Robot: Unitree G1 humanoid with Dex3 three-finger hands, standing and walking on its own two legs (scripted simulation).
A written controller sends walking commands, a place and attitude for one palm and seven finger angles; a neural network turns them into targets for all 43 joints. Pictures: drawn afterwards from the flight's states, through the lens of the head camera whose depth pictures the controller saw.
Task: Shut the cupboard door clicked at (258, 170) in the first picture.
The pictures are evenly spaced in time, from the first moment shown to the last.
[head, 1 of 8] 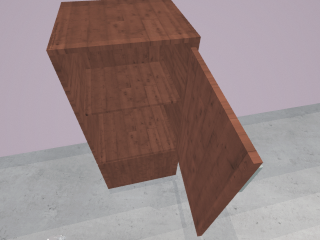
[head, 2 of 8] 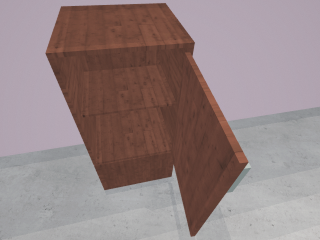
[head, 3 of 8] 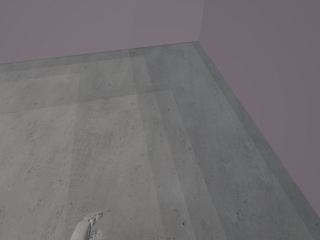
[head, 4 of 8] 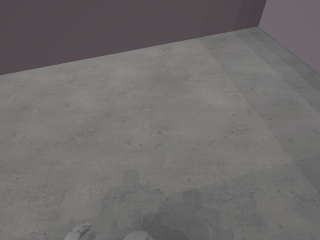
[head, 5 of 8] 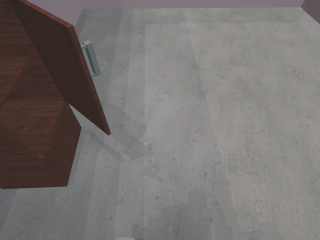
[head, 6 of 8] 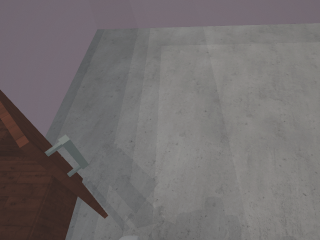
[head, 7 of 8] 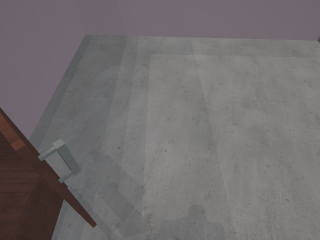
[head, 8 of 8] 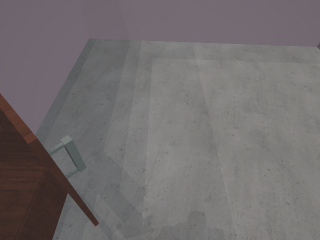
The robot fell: no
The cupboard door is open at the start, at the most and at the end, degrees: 86 86 48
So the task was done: no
